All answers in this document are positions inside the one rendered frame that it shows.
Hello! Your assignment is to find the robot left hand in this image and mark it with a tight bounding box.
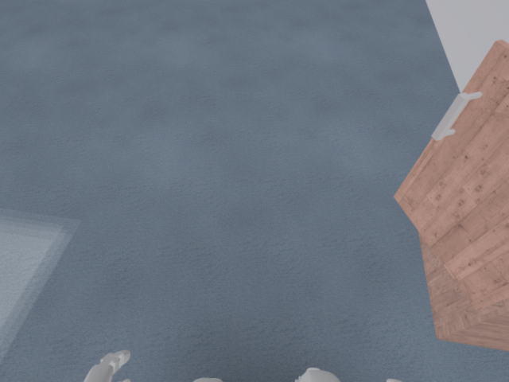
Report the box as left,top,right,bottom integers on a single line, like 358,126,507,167
84,350,130,382

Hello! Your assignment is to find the cupboard door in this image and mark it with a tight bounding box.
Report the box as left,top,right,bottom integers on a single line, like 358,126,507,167
394,40,509,311

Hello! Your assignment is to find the handle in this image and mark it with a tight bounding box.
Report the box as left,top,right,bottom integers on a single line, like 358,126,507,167
431,92,483,141

